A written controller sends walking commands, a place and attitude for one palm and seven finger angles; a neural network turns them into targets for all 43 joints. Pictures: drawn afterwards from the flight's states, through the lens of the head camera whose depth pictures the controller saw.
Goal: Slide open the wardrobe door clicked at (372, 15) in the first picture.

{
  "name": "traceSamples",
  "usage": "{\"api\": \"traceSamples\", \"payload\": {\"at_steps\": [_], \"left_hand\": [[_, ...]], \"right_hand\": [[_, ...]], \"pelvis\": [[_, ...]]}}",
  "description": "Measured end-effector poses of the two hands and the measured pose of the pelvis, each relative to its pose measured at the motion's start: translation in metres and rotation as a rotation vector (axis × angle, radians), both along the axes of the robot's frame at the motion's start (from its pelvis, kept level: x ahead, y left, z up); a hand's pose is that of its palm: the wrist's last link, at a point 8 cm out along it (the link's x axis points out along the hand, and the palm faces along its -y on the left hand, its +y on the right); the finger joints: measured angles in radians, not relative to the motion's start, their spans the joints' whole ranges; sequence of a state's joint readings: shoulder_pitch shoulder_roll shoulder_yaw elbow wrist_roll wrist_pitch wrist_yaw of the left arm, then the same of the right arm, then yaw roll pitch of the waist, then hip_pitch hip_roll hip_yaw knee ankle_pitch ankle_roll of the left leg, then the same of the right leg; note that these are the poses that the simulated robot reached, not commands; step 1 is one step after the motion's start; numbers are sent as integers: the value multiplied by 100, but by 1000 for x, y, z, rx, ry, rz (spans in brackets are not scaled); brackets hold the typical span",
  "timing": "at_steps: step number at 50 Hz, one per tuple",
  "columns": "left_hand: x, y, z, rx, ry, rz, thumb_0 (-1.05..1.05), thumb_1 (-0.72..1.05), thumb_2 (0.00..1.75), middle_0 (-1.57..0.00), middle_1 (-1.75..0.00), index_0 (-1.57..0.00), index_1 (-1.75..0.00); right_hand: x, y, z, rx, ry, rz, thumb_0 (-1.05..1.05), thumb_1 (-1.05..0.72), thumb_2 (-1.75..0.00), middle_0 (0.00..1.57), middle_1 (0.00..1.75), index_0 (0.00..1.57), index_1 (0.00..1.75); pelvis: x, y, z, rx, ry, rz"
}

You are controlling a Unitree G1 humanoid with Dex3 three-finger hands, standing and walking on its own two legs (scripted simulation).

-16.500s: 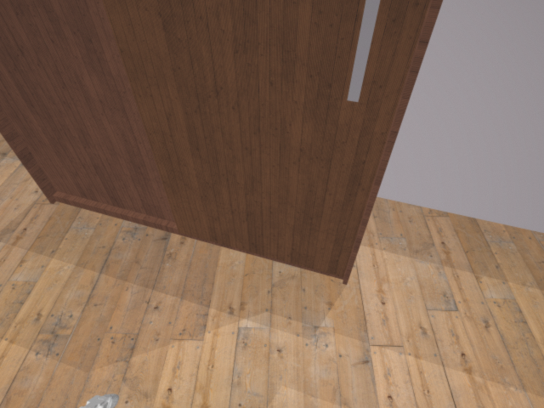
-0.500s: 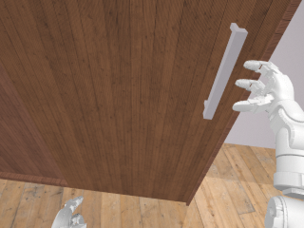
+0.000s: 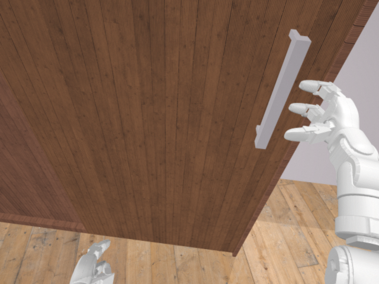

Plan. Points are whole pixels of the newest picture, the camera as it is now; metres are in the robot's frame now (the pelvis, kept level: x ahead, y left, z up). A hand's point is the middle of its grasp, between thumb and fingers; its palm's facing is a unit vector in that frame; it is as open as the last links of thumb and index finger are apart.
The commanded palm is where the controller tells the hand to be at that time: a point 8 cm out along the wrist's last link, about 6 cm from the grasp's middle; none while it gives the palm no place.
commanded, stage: move the hooked fingers beside the handle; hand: right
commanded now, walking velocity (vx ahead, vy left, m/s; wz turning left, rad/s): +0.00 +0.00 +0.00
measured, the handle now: (275, 95) +0.45 -0.15 +0.22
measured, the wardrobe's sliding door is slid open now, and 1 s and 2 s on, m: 0.00 0.00 0.00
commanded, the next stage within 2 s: feel for the door with the fingertips in 0.98 s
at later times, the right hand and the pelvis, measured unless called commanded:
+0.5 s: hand (314, 112) +0.39 -0.20 +0.23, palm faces +0.12 +0.99 +0.00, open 14.0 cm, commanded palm +0.36 -0.26 +0.23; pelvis -0.01 +0.01 +0.00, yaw +0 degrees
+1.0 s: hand (319, 107) +0.40 -0.21 +0.24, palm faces +0.09 +1.00 +0.00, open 14.0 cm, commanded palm +0.36 -0.26 +0.23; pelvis +0.00 +0.00 +0.00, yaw +0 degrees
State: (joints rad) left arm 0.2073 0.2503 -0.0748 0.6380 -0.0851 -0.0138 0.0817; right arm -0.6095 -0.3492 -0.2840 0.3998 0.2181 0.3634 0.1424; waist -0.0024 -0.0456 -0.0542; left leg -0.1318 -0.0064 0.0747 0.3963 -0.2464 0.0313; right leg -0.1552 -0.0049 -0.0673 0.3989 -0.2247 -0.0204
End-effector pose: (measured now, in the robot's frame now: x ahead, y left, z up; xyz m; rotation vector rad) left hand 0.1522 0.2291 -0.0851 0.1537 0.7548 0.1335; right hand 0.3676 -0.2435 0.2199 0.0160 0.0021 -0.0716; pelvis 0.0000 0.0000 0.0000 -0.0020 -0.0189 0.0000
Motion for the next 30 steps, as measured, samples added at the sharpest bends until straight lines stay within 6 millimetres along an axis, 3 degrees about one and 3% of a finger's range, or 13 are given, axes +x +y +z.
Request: {"api": "traceSamples", "payload": {"at_steps": [9, 21, 30], "left_hand": [[-11, 11, -1, 25, 28, 11, 1, 91, 90, -20, -30, -20, -30], [-2, 8, 6, 31, -21, -6, 1, 91, 90, -20, -30, -20, -30], [-12, 8, 3, 26, 2, 8, 1, 91, 90, -20, -30, -20, -30]], "right_hand": [[-15, -23, 19, -47, -73, -48, -1, 50, -30, 30, 120, 30, 120], [-14, -3, -2, -4, 1, -3, -1, 50, -30, 30, 120, 30, 120], [-2, -23, 22, -27, -42, -42, -1, 50, -30, 30, 120, 30, 120]], "pelvis": [[-1, 4, 0, 3, -19, -3], [-10, 4, 0, 3, -12, -11], [-8, 4, 1, 5, -5, -5]]}}
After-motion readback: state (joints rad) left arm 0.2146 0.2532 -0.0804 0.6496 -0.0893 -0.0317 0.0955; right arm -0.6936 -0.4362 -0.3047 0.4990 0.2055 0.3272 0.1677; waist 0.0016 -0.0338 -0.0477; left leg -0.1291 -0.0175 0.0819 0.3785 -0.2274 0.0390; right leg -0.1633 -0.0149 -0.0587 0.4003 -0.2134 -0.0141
